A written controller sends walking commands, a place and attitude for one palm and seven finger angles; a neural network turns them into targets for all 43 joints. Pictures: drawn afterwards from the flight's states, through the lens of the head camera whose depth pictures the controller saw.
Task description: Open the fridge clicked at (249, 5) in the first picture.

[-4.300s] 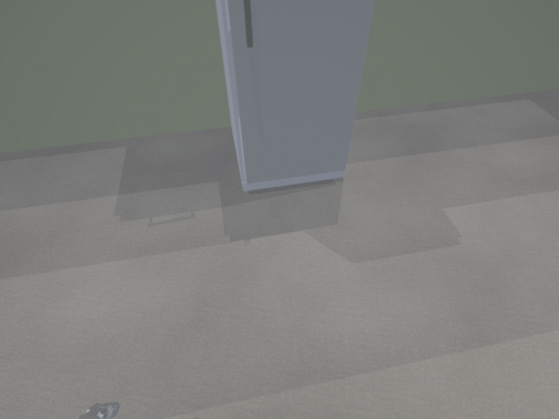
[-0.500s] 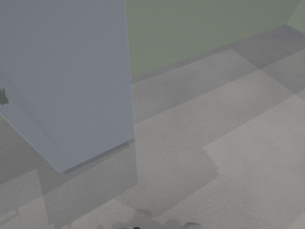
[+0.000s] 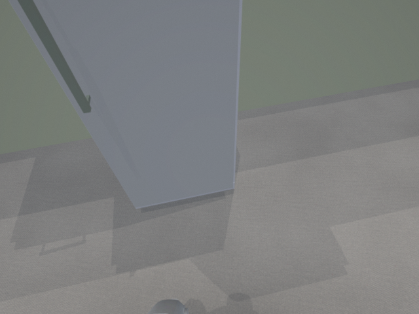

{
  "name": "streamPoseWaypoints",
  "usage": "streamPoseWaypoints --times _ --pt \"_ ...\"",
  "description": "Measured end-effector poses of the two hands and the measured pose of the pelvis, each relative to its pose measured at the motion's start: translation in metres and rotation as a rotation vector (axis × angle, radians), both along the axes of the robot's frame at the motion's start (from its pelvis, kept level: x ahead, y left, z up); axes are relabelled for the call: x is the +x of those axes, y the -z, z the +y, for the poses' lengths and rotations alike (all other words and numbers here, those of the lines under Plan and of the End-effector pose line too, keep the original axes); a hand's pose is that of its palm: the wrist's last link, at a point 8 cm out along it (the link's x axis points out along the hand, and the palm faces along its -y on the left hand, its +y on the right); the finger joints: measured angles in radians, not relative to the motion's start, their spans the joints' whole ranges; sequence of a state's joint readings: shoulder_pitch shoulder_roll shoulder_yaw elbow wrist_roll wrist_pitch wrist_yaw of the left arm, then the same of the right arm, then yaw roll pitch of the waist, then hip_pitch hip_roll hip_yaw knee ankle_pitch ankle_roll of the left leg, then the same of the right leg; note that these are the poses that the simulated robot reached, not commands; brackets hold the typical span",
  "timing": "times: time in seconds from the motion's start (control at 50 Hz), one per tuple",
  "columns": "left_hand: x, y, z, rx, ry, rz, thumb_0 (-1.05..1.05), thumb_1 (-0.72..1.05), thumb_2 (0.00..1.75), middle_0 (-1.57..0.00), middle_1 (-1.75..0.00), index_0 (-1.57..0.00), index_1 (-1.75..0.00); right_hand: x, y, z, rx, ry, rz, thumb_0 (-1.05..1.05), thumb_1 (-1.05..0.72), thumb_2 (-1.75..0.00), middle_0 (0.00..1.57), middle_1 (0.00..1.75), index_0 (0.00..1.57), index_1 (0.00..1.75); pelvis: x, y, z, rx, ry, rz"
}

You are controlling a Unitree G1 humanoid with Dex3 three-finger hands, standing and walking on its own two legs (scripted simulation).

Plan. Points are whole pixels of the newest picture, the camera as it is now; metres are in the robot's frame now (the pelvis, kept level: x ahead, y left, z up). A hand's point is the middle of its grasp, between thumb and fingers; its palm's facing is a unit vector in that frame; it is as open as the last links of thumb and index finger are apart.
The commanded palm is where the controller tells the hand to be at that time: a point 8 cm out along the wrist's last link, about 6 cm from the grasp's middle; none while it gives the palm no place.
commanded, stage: turn to face it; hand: left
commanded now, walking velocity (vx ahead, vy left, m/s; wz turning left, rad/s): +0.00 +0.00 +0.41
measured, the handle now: (42, 21) +0.65 +0.39 +0.24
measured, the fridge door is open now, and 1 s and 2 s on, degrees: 0 0 0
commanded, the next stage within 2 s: take the last steps up to it in 0.32 s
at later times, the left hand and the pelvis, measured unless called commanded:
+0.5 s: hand out of the picture +0.02 +0.24 -0.16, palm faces +0.21 -0.93 -0.28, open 7.4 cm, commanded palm none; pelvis -0.01 +0.02 -0.01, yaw +10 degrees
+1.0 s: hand out of the picture -0.07 +0.16 -0.16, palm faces +0.40 -0.91 -0.15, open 7.4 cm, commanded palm none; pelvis +0.07 +0.05 +0.00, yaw +17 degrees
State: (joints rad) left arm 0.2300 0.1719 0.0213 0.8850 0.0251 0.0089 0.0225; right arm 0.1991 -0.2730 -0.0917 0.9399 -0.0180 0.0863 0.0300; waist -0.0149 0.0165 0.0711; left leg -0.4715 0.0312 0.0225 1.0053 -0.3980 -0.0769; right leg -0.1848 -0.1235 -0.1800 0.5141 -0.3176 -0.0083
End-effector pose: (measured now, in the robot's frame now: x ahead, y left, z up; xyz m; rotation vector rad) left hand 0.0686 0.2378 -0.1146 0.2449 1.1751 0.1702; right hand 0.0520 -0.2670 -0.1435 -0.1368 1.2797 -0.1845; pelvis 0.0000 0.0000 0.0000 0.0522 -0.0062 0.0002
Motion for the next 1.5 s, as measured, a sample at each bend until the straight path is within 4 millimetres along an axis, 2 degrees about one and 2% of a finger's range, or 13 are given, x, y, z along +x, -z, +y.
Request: streamPoseWaypoints --times 0.18,0.26,0.36,0.56,0.72,0.82,0.92,1.06,1.1,1.16,1.32,1.4,1.5 --pt "-0.08 0.039 0.045 -0.035 -0.178 0.147 0.0 0.9 0.9 -0.21 -0.3 -0.2 -0.3 0.083 -0.007 0.049 -0.046 -0.201 -0.135 0.0 -0.91 -0.9 0.2 0.3 0.19 0.3 -0.003 0.018 0.028 -0.033 -0.093 0.012" --pt "-0.095 0.038 0.061 -0.026 -0.225 0.185 0.0 0.91 0.9 -0.21 -0.3 -0.2 -0.3 0.092 -0.02 0.067 -0.054 -0.246 -0.168 0.0 -0.91 -0.9 0.2 0.3 0.2 0.3 -0.005 0.012 0.032 -0.039 -0.11 -0.002" --pt "-0.088 0.025 0.064 -0.023 -0.243 0.131 0.01 0.91 0.9 -0.2 -0.3 -0.19 -0.3 0.087 -0.021 0.077 -0.037 -0.269 -0.15 0.0 -0.91 -0.9 0.2 0.3 0.2 0.3 -0.008 0.004 0.033 -0.053 -0.143 -0.011" --pt "-0.065 0.013 0.026 0.015 -0.224 0.011 0.0 0.91 0.9 -0.2 -0.3 -0.19 -0.3 0.056 0.018 0.053 0.05 -0.241 -0.065 0.0 -0.9 -0.9 0.2 0.3 0.2 0.3 -0.004 0.014 0.005 -0.025 -0.186 -0.02" --pt "-0.105 0.001 -0.017 -0.043 -0.314 0.088 0.0 0.91 0.9 -0.2 -0.3 -0.2 -0.3 0.046 0.008 0.036 0.066 -0.254 0.037 0.0 -0.91 -0.9 0.2 0.3 0.2 0.3 0.017 -0.005 -0.001 -0.011 -0.234 -0.021" --pt "-0.13 0.005 -0.036 -0.098 -0.378 0.179 0.0 0.91 0.9 -0.21 -0.3 -0.2 -0.3 0.053 0.003 0.04 0.049 -0.269 0.088 0.0 -0.91 -0.9 0.2 0.3 0.19 0.3 0.034 -0.008 0.007 -0.023 -0.263 -0.018" --pt "-0.151 0.011 -0.044 -0.159 -0.445 0.277 0.0 0.91 0.9 -0.21 -0.3 -0.2 -0.3 0.083 0.001 0.067 0.039 -0.317 0.102 0.0 -0.91 -0.9 0.19 0.3 0.19 0.3 0.053 -0.006 0.026 -0.042 -0.285 -0.011" --pt "-0.159 0.03 -0.02 -0.236 -0.505 0.41 0.0 0.91 0.9 -0.21 -0.3 -0.2 -0.3 0.164 0.001 0.143 0.038 -0.403 -0.027 0.0 -0.91 -0.9 0.19 0.3 0.19 0.3 0.086 0.01 0.074 -0.066 -0.292 -0.003" --pt "-0.151 0.04 -0.002 -0.245 -0.494 0.437 0.0 0.91 0.9 -0.21 -0.3 -0.2 -0.3 0.183 0.004 0.164 0.033 -0.401 -0.087 0.0 -0.91 -0.9 0.2 0.3 0.19 0.3 0.094 0.017 0.088 -0.061 -0.284 -0.007" --pt "-0.117 0.042 0.032 -0.22 -0.448 0.406 0.0 0.91 0.9 -0.21 -0.3 -0.2 -0.3 0.193 -0.003 0.181 0.032 -0.352 -0.136 -0.01 -0.92 -0.9 0.2 0.3 0.2 0.3 0.106 0.013 0.102 -0.048 -0.259 -0.019" --pt "0.029 0.03 0.117 -0.109 -0.345 0.103 0.0 0.91 0.9 -0.2 -0.29 -0.19 -0.3 0.189 -0.012 0.18 -0.004 -0.281 -0.078 -0.02 -0.95 -0.9 0.2 0.3 0.2 0.3 0.143 -0.001 0.125 -0.028 -0.244 -0.017" --pt "0.094 0.019 0.133 -0.081 -0.301 0.0 0.0 0.91 0.9 -0.2 -0.29 -0.19 -0.3 0.171 -0.003 0.181 0.017 -0.251 0.027 -0.01 -0.93 -0.9 0.2 0.3 0.2 0.3 0.164 -0.001 0.129 -0.02 -0.244 -0.015" --pt "0.159 0.014 0.132 -0.061 -0.231 -0.041 0.0 0.91 0.9 -0.2 -0.29 -0.19 -0.3 0.153 0.011 0.179 0.055 -0.192 0.153 0.0 -0.92 -0.9 0.2 0.3 0.2 0.3 0.195 0.004 0.125 -0.018 -0.234 -0.015"
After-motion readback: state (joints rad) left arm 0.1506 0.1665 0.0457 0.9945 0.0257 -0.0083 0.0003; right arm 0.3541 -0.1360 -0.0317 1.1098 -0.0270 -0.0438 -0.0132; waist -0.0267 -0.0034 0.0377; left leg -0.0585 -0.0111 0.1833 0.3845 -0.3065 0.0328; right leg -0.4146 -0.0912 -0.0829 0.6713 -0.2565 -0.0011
